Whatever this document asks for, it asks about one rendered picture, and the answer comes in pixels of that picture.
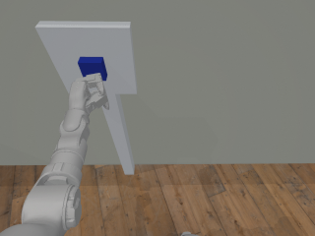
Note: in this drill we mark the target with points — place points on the panel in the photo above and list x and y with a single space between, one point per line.
67 41

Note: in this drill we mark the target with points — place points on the left robot upper arm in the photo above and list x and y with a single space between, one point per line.
50 210

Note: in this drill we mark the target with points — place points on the button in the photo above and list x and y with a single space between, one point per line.
92 65

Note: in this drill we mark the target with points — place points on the left robot hand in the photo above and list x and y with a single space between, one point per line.
81 98

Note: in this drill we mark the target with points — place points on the left robot forearm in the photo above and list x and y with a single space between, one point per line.
67 160

